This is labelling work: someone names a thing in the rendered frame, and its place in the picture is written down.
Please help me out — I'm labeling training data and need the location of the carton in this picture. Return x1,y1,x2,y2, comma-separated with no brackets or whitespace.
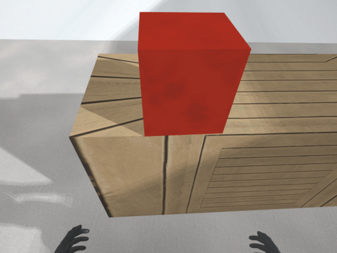
138,12,251,137

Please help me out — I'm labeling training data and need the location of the left robot hand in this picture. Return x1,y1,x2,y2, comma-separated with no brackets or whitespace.
54,225,90,253

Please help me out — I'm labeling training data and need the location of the pedestal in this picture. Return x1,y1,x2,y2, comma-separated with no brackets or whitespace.
69,54,337,218

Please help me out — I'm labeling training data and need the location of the right robot hand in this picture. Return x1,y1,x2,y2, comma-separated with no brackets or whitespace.
249,231,280,253

